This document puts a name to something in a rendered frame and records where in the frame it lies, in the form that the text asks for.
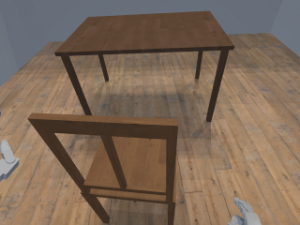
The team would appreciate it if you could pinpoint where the table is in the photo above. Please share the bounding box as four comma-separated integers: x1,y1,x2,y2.
54,10,234,122

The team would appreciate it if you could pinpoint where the left robot hand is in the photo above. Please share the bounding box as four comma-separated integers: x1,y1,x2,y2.
0,110,20,182

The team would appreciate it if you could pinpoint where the right robot hand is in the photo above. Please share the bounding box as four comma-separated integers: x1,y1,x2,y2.
228,197,262,225

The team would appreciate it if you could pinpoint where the chair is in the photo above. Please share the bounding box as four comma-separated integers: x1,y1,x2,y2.
27,112,178,225

